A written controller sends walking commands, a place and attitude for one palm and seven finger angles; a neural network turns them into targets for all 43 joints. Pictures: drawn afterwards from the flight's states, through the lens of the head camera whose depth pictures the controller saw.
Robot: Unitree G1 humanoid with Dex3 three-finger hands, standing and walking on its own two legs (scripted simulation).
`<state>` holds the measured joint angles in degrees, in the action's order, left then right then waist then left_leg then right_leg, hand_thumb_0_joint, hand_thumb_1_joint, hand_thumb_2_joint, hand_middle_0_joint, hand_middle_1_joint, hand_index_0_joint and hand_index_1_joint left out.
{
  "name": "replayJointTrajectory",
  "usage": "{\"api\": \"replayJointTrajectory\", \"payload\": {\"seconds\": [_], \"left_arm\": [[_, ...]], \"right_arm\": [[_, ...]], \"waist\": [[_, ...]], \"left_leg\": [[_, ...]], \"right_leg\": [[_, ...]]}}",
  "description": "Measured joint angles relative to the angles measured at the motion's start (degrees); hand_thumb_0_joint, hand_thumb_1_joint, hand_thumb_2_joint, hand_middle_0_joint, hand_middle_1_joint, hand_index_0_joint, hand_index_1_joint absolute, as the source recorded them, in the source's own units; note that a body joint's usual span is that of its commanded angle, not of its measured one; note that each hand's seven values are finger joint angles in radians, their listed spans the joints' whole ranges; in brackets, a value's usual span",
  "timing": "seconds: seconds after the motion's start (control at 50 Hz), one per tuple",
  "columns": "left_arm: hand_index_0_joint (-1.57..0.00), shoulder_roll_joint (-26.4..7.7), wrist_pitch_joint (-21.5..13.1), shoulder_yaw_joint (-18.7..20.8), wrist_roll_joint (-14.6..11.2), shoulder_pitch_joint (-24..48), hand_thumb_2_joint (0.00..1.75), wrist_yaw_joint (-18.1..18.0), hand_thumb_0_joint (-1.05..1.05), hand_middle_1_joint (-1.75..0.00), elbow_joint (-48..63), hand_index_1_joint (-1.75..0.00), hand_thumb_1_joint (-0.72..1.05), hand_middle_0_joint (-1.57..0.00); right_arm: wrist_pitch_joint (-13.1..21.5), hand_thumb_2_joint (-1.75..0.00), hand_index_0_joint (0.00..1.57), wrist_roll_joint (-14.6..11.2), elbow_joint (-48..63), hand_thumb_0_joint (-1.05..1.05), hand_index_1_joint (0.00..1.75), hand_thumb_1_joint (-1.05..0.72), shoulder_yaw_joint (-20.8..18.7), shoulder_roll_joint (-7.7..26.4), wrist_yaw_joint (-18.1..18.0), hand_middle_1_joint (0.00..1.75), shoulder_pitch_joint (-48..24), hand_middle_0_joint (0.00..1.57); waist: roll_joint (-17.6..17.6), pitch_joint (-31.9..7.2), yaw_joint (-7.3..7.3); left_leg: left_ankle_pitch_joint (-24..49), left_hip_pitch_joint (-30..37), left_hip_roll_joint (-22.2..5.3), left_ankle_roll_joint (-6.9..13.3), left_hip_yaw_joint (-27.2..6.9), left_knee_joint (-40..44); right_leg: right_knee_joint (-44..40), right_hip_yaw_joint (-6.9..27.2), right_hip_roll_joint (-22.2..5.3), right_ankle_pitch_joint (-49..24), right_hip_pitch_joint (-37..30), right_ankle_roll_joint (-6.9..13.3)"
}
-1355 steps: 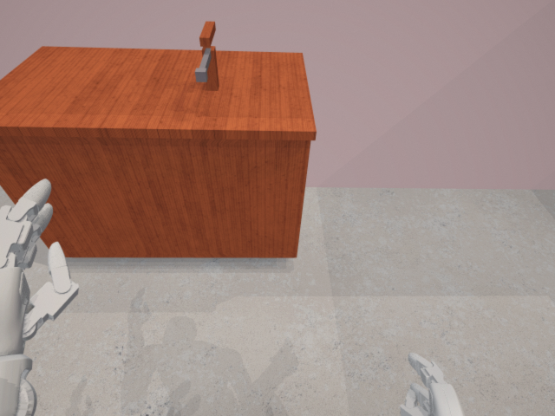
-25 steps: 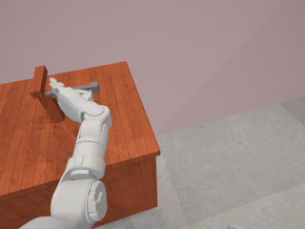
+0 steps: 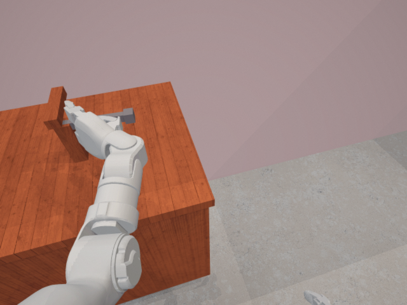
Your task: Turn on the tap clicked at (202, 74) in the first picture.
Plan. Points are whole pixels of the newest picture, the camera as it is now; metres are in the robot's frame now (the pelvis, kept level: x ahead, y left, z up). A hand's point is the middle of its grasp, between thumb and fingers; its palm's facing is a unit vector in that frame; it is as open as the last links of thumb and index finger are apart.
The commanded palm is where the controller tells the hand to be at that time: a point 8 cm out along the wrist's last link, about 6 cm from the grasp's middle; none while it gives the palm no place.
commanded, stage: draw the hand back beside the body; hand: left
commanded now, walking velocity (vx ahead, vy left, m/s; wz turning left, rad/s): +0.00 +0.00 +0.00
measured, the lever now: (129, 115) +0.54 +0.21 +0.08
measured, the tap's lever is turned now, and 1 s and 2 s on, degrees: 86 86 86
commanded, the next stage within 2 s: step back with the hand held close in 1.50 s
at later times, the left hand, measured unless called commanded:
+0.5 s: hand (87, 163) +0.32 +0.21 +0.16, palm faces +0.30 -0.92 -0.24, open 7.7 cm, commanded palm +0.29 +0.24 +0.17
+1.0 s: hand (55, 198) +0.25 +0.24 +0.16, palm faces +0.31 -0.90 -0.30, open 7.5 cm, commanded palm +0.20 +0.28 +0.18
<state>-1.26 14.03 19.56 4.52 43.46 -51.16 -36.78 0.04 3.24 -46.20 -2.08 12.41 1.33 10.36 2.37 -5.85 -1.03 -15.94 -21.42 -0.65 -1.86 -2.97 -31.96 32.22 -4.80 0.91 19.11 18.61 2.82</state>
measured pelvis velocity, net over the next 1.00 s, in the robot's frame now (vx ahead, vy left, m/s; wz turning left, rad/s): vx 0.00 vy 0.02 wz -0.04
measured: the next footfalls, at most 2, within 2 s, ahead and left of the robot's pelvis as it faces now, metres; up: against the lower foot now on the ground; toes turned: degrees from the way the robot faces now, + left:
none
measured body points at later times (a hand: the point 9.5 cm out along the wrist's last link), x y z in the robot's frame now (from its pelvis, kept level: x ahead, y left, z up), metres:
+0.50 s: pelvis -0.01 +0.01 +0.01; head -0.02 -0.01 +0.46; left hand +0.29 +0.26 +0.17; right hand +0.14 -0.24 -0.09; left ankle +0.00 +0.14 -0.73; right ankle -0.03 -0.08 -0.73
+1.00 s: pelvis +0.00 +0.02 +0.01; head -0.02 +0.00 +0.46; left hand +0.23 +0.28 +0.18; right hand +0.16 -0.21 -0.09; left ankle +0.00 +0.14 -0.73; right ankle -0.03 -0.08 -0.73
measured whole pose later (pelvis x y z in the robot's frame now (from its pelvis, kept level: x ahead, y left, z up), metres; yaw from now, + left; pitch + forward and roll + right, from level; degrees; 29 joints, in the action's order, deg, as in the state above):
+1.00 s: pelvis +0.00 +0.02 +0.01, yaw -3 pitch -4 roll +0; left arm -17.4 -5.7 11.6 -4.2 -15.2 -6.4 13.1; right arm 2.2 -0.6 -37.0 -0.1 13.1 -2.0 11.6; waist 3.9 1.7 2.3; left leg -13.2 -5.6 -0.3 0.1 0.1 -23.0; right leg 21.9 -1.8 0.5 14.6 3.1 1.0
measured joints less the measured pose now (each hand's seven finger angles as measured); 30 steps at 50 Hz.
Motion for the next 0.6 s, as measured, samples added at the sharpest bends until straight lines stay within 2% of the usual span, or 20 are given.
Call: {"api": "replayJointTrajectory", "payload": {"seconds": [0.04, 0.06, 0.1, 0.14, 0.2, 0.24, 0.26, 0.34, 0.38, 0.42, 0.5, 0.54, 0.6], "left_arm": [[-0.15, 0.0, -0.2, -0.3, 0.1, -0.2, 0.90, 0.1, 0.02, -0.15, 0.5, -0.15, 0.90, -0.15], [-0.15, -0.4, 0.0, -1.4, 0.4, -1.0, 0.90, 1.8, 0.02, -0.15, 1.6, -0.15, 0.90, -0.15], [-0.15, -1.5, -0.3, -4.1, 0.2, -4.1, 0.90, 8.2, 0.02, -0.15, 5.4, -0.15, 0.90, -0.15], [-0.15, -2.7, -1.1, -6.4, -0.9, -8.2, 0.90, 15.3, 0.02, -0.15, 9.7, -0.15, 0.90, -0.15], [-0.15, -4.1, -2.6, -8.0, -4.8, -14.7, 0.90, 24.9, 0.01, -0.16, 15.2, -0.15, 0.90, -0.15], [-0.16, -4.4, -2.3, -7.6, -7.2, -18.7, 0.90, 27.6, 0.01, -0.16, 18.5, -0.16, 0.89, -0.16], [-0.16, -5.1, -2.9, -7.6, -7.6, -21.1, 0.90, 29.2, 0.01, -0.16, 19.6, -0.16, 0.89, -0.16], [-0.17, -11.5, -7.9, -7.9, -8.9, -32.2, 0.89, 37.2, 0.01, -0.17, 24.5, -0.17, 0.89, -0.17], [-0.17, -13.9, -10.6, -8.3, -8.9, -36.2, 0.89, 39.4, 0.02, -0.18, 27.6, -0.18, 0.89, -0.17], [-0.17, -15.4, -12.8, -9.1, -8.8, -38.1, 0.90, 40.6, 0.02, -0.19, 29.9, -0.18, 0.89, -0.17], [-0.17, -15.9, -16.5, -11.3, -8.7, -38.4, 0.90, 42.0, 0.02, -0.20, 32.5, -0.19, 0.89, -0.17], [-0.17, -15.4, -17.7, -12.2, -8.6, -38.6, 0.90, 42.5, 0.02, -0.20, 33.2, -0.20, 0.89, -0.17], [-0.17, -14.9, -18.7, -12.8, -8.6, -40.1, 0.90, 43.5, 0.01, -0.21, 34.2, -0.21, 0.89, -0.17]], "right_arm": [[0.0, -0.90, 0.20, 0.0, 0.0, 0.01, 0.29, -0.91, -0.1, 0.1, 0.0, 0.30, 0.3, 0.20], [-0.4, -0.90, 0.20, -0.1, 0.2, 0.01, 0.29, -0.91, 0.0, 0.0, -0.2, 0.30, 0.4, 0.20], [-1.7, -0.90, 0.20, -0.8, 1.3, 0.01, 0.29, -0.91, 0.1, 0.0, -1.2, 0.30, 0.9, 0.20], [-2.9, -0.90, 0.20, -1.8, 2.8, 0.01, 0.29, -0.91, 0.2, 0.0, -2.5, 0.30, 1.5, 0.20], [-4.2, -0.90, 0.20, -3.5, 4.7, 0.01, 0.29, -0.91, 0.8, 0.3, -4.1, 0.30, 2.4, 0.20], [-4.6, -0.90, 0.20, -4.5, 5.5, 0.01, 0.29, -0.91, 1.2, 0.5, -4.9, 0.30, 2.5, 0.20], [-4.6, -0.90, 0.20, -4.5, 5.7, 0.01, 0.29, -0.91, 1.3, 0.6, -4.9, 0.30, 2.3, 0.20], [-2.9, -0.90, 0.20, -4.7, 8.1, 0.01, 0.29, -0.91, 1.2, 0.6, -3.9, 0.30, 2.3, 0.20], [-1.3, -0.90, 0.20, -4.7, 8.9, 0.01, 0.29, -0.91, 0.9, 1.0, -3.7, 0.30, 2.7, 0.20], [0.1, -0.90, 0.20, -4.7, 8.9, 0.01, 0.29, -0.91, 0.6, 1.6, -3.6, 0.30, 2.9, 0.20], [1.3, -0.90, 0.20, -4.8, 7.8, 0.01, 0.29, -0.91, 0.8, 2.6, -3.6, 0.30, 1.8, 0.20], [1.4, -0.90, 0.20, -4.8, 7.5, 0.01, 0.29, -0.91, 1.1, 2.6, -3.6, 0.30, 0.7, 0.20], [1.3, -0.90, 0.20, -4.6, 7.9, 0.01, 0.29, -0.91, 1.7, 1.8, -3.6, 0.30, -0.9, 0.20]], "waist": [[0.0, 0.1, 0.04], [0.0, 0.2, 0.07], [-0.2, 0.7, 0.11], [0.0, 1.2, 0.08], [0.1, 1.8, 0.05], [0.2, 2.2, 0.09], [0.3, 2.5, -0.14], [0.5, 3.9, -0.99], [0.7, 5.0, -0.40], [0.9, 6.0, 0.82], [1.2, 7.6, 2.94], [1.2, 8.0, 3.28], [1.0, 8.0, 2.97]], "left_leg": [[-0.1, -0.1, 0.0, 0.0, 0.0, -0.1], [-0.1, 0.1, 0.1, 0.1, 0.1, 0.0], [0.0, 1.2, 0.0, 0.2, 0.7, 0.6], [0.2, 3.0, -0.2, 0.4, 1.4, 1.5], [0.5, 6.3, -0.5, 0.5, 2.4, 3.4], [0.7, 8.4, -0.8, 0.5, 3.0, 4.5], [0.8, 9.4, -0.9, 0.5, 3.3, 5.2], [1.5, 12.8, -1.2, 0.5, 4.0, 7.2], [1.7, 13.7, -1.2, 0.5, 4.0, 7.6], [2.0, 14.3, -1.0, 0.6, 3.7, 7.8], [2.8, 14.7, -0.3, 1.0, 2.8, 8.2], [3.3, 14.8, 0.0, 1.2, 2.6, 8.6], [3.8, 15.0, 0.2, 1.4, 2.7, 9.3]], "right_leg": [[0.1, 0.0, 0.0, 0.0, 0.1, 0.0], [0.2, 0.1, -0.1, 0.1, 0.0, 0.0], [0.0, 0.7, -0.1, 0.0, -0.7, -0.1], [-0.8, 1.4, 0.1, -0.3, -2.2, -0.1], [-2.5, 2.4, 0.5, -1.0, -5.0, -0.3], [-3.9, 3.0, 0.7, -1.5, -6.9, -0.3], [-4.4, 3.3, 0.8, -1.8, -7.8, -0.4], [-6.3, 4.1, 1.1, -2.6, -10.8, -0.3], [-7.1, 4.0, 1.1, -3.0, -12.0, -0.4], [-7.7, 3.7, 1.0, -3.4, -12.8, -0.5], [-8.3, 2.8, 0.3, -3.9, -13.8, -0.8], [-8.5, 2.6, 0.0, -4.2, -13.9, -1.0], [-9.0, 2.7, -0.2, -4.6, -14.0, -1.2]]}}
